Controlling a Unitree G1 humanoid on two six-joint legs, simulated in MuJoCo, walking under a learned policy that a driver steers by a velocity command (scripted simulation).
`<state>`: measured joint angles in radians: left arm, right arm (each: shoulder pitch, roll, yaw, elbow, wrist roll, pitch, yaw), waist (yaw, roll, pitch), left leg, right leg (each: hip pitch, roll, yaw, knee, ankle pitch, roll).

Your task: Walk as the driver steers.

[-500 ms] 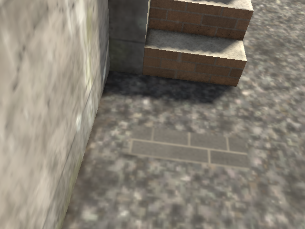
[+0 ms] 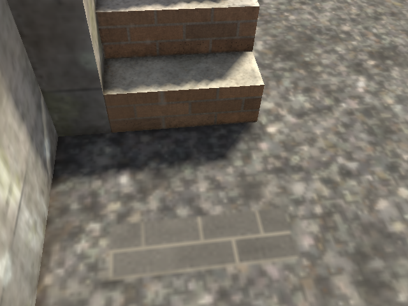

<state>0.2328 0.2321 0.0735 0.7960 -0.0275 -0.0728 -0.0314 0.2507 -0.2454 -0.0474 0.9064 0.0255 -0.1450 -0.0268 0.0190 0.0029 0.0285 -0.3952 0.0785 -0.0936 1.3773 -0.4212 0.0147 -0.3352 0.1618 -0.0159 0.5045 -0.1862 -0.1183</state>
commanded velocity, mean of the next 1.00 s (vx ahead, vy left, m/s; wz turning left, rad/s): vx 0.50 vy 0.00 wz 0.04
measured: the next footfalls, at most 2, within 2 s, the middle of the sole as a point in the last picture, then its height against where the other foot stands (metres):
left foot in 0.32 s outside the picture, level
right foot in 0.78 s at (258, 267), level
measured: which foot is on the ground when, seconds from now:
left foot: up 0.00-0.30, down 0.32-0.78, up 0.80-1.00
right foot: down 0.00-0.34, up 0.36-0.76, down 0.78-1.00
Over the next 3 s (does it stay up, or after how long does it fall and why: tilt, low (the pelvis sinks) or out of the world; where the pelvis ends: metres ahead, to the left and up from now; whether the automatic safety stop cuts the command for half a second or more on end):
stays up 0.87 -0.04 0.01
